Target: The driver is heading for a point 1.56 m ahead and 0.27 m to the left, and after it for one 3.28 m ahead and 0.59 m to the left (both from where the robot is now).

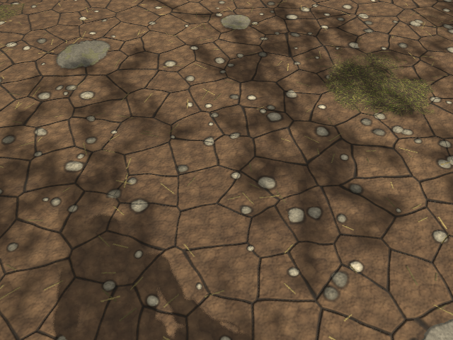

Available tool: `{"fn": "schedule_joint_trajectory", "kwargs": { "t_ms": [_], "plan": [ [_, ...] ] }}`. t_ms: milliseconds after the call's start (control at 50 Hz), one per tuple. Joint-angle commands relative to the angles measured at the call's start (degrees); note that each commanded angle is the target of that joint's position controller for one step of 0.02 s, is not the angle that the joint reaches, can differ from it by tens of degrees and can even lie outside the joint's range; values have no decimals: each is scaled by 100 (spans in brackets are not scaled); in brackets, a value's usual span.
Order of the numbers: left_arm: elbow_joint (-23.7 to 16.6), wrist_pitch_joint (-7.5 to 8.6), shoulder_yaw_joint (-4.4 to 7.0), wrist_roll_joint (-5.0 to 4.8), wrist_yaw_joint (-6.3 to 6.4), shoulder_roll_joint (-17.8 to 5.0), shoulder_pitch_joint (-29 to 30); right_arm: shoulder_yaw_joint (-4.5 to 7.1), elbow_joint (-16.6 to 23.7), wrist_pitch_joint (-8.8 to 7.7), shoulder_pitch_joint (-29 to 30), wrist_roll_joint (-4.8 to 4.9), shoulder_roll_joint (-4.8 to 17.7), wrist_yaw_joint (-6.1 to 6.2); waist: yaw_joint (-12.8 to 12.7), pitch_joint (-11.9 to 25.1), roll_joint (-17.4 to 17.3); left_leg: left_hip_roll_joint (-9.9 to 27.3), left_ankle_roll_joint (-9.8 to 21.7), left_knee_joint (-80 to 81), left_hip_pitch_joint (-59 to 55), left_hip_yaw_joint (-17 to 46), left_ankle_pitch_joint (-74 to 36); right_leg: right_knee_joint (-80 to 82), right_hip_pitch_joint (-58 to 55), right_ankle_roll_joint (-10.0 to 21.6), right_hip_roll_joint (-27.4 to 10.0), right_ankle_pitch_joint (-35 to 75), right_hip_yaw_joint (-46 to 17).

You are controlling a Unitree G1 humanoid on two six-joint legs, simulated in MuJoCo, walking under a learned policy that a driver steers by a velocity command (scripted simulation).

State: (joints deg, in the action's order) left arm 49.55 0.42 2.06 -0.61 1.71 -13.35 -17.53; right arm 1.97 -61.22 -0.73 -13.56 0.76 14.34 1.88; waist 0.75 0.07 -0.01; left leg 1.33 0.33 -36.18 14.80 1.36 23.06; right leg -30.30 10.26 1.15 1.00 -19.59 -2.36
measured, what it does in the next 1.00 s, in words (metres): steps on the spot: right foot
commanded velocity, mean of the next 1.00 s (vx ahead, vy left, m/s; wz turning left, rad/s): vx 0.05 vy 0.00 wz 0.00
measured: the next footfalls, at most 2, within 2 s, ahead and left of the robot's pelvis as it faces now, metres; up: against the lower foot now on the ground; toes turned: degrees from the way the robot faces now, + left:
right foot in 0.36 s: +0.12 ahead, -0.11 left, +0.00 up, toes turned +0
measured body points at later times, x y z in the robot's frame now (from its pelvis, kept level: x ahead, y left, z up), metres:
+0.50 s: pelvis +0.08 +0.01 +0.01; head +0.09 +0.01 +0.45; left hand +0.19 +0.27 -0.13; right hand +0.10 -0.24 -0.15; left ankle +0.00 +0.12 -0.73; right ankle +0.08 -0.11 -0.73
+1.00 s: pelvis +0.06 +0.00 +0.01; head +0.07 +0.00 +0.46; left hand +0.13 +0.26 -0.14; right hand +0.06 -0.25 -0.15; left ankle +0.00 +0.12 -0.73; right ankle +0.08 -0.11 -0.73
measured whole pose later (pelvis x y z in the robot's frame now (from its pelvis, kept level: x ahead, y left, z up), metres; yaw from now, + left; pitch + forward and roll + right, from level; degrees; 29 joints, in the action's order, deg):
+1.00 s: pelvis +0.06 +0.00 +0.01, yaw -1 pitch -1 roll +0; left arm 63.1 -1.0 2.7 -0.5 2.3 -12.4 -7.4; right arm 0.8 -62.6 0.4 -16.1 -0.2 11.8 2.6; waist 0.0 -2.4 -0.3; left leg 0.7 -0.3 -23.7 4.2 -1.0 18.3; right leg -26.1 12.5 0.7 0.8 -12.3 -0.5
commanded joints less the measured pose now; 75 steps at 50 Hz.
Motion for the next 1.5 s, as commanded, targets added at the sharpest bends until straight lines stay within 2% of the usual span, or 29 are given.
{"fn": "schedule_joint_trajectory", "kwargs": {
  "t_ms": [20, 40, 60, 80, 100, 120, 140, 180, 220, 240, 280, 320, 340, 360, 380, 400, 420, 480, 680, 1040, 1300, 1320, 1340, 1380, 1400, 1440, 1460, 1480, 1500],
  "plan": [
    [-243, 150, 248, -53, 31, -1035, 125, 63, 364, -320, 258, 63, 343, -123, 40, -991, 1020, -40, 319, -192, 588, -219, 132, 1922, 854, 1008, -1472, -2120, -2088],
    [-321, 139, 201, -48, 19, -914, 476, 46, 232, -363, -66, 51, 246, -150, 275, -894, 862, -102, 397, 600, -20, -277, -105, 1560, 1011, 781, -1167, -1354, -1568],
    [-347, 130, 159, -32, 12, -766, 613, 81, 47, -376, -447, -23, 340, -167, 395, -690, 554, -96, 365, 1085, -675, -89, -782, 926, 1146, 511, -778, -262, -1036],
    [-400, 149, 82, 21, 28, -475, 608, 189, -43, -359, -812, -58, 797, -156, 369, -344, -407, 610, 503, 1610, -1124, 917, -1328, -345, 1328, 101, -137, 215, -140],
    [-529, 167, 63, 49, 111, -358, 504, 277, -60, -334, -981, -81, 1345, -191, 282, -183, -1536, 1467, 1161, 2029, -1334, 2317, -1809, -1093, 1798, -219, 273, -673, 263],
    [-492, 164, 109, -32, 153, -559, 542, 153, 7, -370, -875, -172, 957, -188, 302, -278, -1344, 1857, 1564, 2117, -1340, 2803, -2576, -1846, 2059, -301, 44, -1553, -144],
    [-384, 150, 145, -82, 146, -643, 354, 82, 66, -400, -691, -181, 727, -167, 167, -315, -962, 1843, 1595, 1939, -1350, 2420, -3415, -2462, 2153, -333, -102, -1601, -276],
    [-180, 110, 162, -40, 123, -590, 176, 85, 227, -375, -327, -73, 743, -139, -15, -99, -584, 1563, 1323, 1751, -1505, 1622, -4411, -2418, 2128, -340, -369, -1130, -250],
    [-139, 85, 121, -41, 81, -413, 362, 1, 245, -264, -173, -74, 515, -81, -54, 18, -613, 1134, 1028, 1669, -1335, 877, -5023, -1570, 1552, -384, -420, -586, -51],
    [-101, 75, 79, -55, 60, -295, 402, -4, 224, -199, -193, -92, 540, -57, -38, 103, -679, 962, 961, 1592, -1237, 611, -5234, -1170, 1185, -390, -355, -341, 81],
    [-17, 30, 71, -95, 50, -314, 435, 23, 188, -99, -231, -91, 693, -20, -17, 200, -724, 858, 985, 1522, -1064, 437, -5494, -557, 617, -375, -196, 179, 291],
    [111, -28, 75, -68, 67, -331, 310, 27, 173, -51, -71, 10, 736, -21, -188, 180, -610, 783, 907, 1454, -757, 361, -5084, 378, -66, -264, -115, 1202, 401],
    [130, -61, 103, 10, 87, -472, 340, 34, 111, -64, -200, 57, 726, -42, -195, 120, -480, 662, 722, 1506, -610, 368, -4393, 784, -389, -154, -176, 1905, 268],
    [131, -95, 163, 62, 127, -748, 316, 31, 86, -102, -347, -6, 681, -69, -114, 196, -171, 476, 493, 1498, -431, 308, -3441, 745, -815, -20, -493, 3036, -67],
    [122, -125, 212, 13, 138, -1017, 494, 35, 63, -123, -619, -90, 589, -91, 171, 154, 316, 90, 298, 1621, -299, 99, -2431, 391, -866, 209, -583, 3571, -131],
    [134, -132, 192, -22, 113, -863, 679, -2, 18, -113, -650, -112, 427, -85, 148, 94, 410, -25, 169, 1686, -293, -5, -2093, 266, -816, 328, -547, 3413, -108],
    [157, -116, 172, -19, 85, -714, 742, 5, 22, -93, -517, -84, 458, -71, 48, -12, 257, -72, 105, 1597, -274, -67, -2180, 259, -765, 308, -488, 3346, -111],
    [334, -8, 164, -1, 31, -639, 748, 6, 52, 23, -441, -67, 462, -2, 6, 116, 156, -36, 52, 1427, -497, -93, -2783, 272, -703, 261, -435, 3701, -102],
    [791, 10, 170, -17, 26, -635, 995, 20, 52, 158, -362, -78, 457, 59, -8, 127, 43, 16, 9, 1516, -771, -116, -2416, 453, -540, 275, -376, 3287, -81],
    [1243, -120, 150, 17, 83, -509, 998, -52, -86, 55, -723, -103, 238, 94, -88, -276, 2, 15, 7, 1712, -251, -172, -1185, 745, -270, 189, -249, 1766, -52],
    [1361, -126, 98, 26, 83, -398, 812, -78, -118, -26, -1101, -97, 73, 94, -104, -376, -32, 19, 55, 1741, -52, -149, -883, 791, -96, 147, -219, 1342, -51],
    [1418, -130, 81, 29, 85, -337, 701, -87, -178, -23, -1234, -95, 18, 98, -100, -244, -49, -20, 76, 1780, -98, -185, -360, 790, -141, 144, -152, 757, 19],
    [1435, -134, 93, 7, 93, -359, 661, -58, -185, -13, -1279, -68, 82, 111, -89, -335, -98, -42, 148, 1795, -18, -157, 340, 682, 12, 153, -36, -58, 124],
    [1392, -79, 127, -22, 87, -407, 685, 22, -57, -17, -1250, -15, 295, 146, -28, -688, -277, 172, 446, 1934, 198, 228, 1792, 327, 679, 218, 124, -1470, 274],
    [1304, -1, 120, -24, 58, -351, 821, 60, -34, -56, -1379, 19, 389, 146, 55, -851, -424, 455, 634, 2141, 184, 635, 2172, 67, 1009, 229, 130, -1456, 312],
    [1146, 204, 92, -43, -50, -174, 1059, 210, -11, -168, -1474, 83, 758, 128, 127, -1027, -1042, 1439, 1138, 2783, -123, 1863, 2311, -1036, 1559, 188, 36, -344, 543],
    [1103, 282, 108, -64, -103, -223, 1101, 239, 48, -203, -1386, 77, 769, 118, 99, -1112, -963, 1687, 1271, 2897, -113, 2099, 2094, -1320, 1719, 257, -171, -318, 423],
    [1073, 349, 104, -113, -146, -191, 1047, 239, 115, -242, -1252, 73, 728, 93, 4, -1185, -915, 1714, 1260, 2853, -105, 2060, 1829, -1206, 1724, 341, -267, -521, 380],
    [1086, 406, 102, -155, -172, -156, 911, 228, 189, -265, -1076, 102, 652, 57, -128, -1204, -851, 1562, 1137, 2705, -42, 1785, 1531, -724, 1435, 406, -278, -596, 427]
  ]
}}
